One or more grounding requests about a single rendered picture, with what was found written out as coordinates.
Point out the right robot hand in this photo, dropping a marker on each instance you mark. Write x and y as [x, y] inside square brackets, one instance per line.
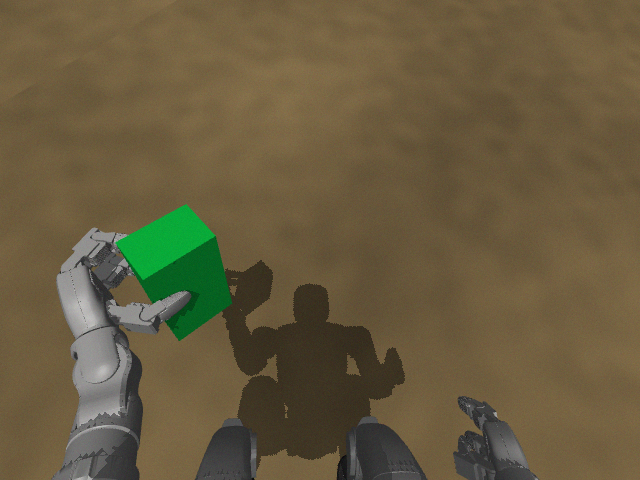
[497, 449]

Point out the carton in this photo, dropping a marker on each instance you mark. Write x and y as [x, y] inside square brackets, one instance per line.
[178, 252]

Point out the left robot hand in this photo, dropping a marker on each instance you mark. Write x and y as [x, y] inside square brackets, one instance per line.
[85, 298]

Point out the left robot arm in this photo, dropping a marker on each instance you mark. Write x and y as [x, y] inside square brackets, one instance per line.
[105, 435]

